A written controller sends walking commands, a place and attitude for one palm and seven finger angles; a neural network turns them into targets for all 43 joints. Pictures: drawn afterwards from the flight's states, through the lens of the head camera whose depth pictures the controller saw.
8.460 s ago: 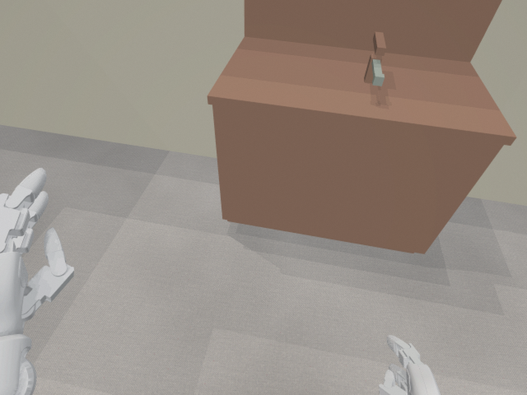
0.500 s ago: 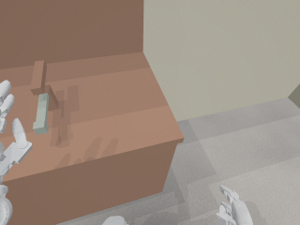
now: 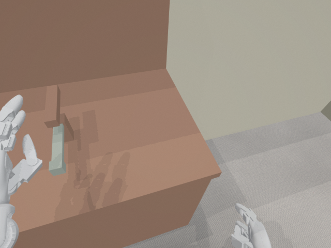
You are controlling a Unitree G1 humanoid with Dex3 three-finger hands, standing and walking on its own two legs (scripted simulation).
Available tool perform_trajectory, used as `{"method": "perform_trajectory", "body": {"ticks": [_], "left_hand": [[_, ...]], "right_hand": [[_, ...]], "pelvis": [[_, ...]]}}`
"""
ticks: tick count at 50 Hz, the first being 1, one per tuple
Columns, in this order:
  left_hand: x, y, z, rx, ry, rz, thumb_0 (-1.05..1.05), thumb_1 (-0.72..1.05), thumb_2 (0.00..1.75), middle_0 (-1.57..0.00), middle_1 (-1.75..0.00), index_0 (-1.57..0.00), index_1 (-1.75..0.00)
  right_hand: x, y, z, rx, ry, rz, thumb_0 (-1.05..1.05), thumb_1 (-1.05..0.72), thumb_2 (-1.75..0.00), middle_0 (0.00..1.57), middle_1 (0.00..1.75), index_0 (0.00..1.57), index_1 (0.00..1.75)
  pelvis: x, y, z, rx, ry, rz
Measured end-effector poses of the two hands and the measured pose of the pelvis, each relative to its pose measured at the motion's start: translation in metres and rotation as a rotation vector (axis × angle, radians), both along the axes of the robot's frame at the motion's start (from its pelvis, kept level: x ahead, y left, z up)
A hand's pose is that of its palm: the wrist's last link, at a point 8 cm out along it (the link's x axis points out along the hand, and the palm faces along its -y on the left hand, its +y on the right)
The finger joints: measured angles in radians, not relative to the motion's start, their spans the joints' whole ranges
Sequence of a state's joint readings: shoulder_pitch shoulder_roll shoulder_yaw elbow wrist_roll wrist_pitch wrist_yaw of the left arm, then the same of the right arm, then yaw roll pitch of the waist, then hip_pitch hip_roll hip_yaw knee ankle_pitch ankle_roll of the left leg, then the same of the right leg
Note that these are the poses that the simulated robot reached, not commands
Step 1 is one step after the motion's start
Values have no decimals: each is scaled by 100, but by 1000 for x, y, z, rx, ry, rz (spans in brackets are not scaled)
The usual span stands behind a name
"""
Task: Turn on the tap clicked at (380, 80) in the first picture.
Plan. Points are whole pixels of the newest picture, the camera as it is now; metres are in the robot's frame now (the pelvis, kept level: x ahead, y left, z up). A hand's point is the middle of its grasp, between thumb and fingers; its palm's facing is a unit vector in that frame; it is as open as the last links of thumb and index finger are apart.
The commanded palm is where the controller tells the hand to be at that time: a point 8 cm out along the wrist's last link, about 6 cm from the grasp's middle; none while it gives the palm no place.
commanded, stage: come to a stop and stand still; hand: left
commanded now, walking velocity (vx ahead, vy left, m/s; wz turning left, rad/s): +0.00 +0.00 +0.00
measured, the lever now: (57, 167) +0.28 +0.28 +0.03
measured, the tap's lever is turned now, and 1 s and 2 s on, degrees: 0 0 0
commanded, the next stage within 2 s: look again from close up in 0.20 s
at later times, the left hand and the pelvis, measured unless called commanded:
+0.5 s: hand (35, 154) +0.23 +0.24 +0.18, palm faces +0.39 -0.85 -0.36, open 7.4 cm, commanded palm +0.15 +0.27 +0.17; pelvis -0.02 +0.00 +0.00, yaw -2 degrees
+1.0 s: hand (42, 176) +0.20 +0.23 +0.16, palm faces +0.32 -0.85 -0.41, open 7.4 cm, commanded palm +0.13 +0.26 +0.17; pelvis -0.04 -0.01 -0.01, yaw -3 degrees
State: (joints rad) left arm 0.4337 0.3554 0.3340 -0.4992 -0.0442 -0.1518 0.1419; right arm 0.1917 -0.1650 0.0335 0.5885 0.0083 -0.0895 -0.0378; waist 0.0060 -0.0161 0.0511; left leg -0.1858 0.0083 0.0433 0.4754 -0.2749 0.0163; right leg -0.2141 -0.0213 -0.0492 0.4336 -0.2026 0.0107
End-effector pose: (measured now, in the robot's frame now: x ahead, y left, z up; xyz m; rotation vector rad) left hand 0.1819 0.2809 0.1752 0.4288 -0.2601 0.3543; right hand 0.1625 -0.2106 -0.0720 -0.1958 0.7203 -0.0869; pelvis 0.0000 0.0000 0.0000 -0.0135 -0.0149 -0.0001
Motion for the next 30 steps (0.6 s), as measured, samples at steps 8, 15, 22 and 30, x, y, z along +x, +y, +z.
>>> {"method": "perform_trajectory", "body": {"ticks": [8,15,22,30], "left_hand": [[-1,5,6,31,-2,-7,1,89,89,-21,-30,-21,-31],[-8,5,0,-11,8,30,1,89,89,-21,-30,-21,-31],[11,31,22,61,-122,75,1,89,89,-21,-30,-21,-31],[-9,-14,-6,54,23,-144,1,89,89,-21,-30,-21,-31]], "right_hand": [[9,-9,8,-23,-25,-27,1,-90,-90,21,30,20,30],[6,-16,8,-39,-17,-30,1,-90,-90,20,30,20,30],[-10,-12,2,-3,-27,45,1,-90,-90,20,30,20,30],[-37,-16,3,-4,-30,-33,1,-90,-90,21,30,20,30]], "pelvis": [[4,3,1,-2,6,-2],[2,1,1,-3,2,0],[-19,-4,-1,9,-7,-28],[-24,1,0,8,-3,-44]]}}
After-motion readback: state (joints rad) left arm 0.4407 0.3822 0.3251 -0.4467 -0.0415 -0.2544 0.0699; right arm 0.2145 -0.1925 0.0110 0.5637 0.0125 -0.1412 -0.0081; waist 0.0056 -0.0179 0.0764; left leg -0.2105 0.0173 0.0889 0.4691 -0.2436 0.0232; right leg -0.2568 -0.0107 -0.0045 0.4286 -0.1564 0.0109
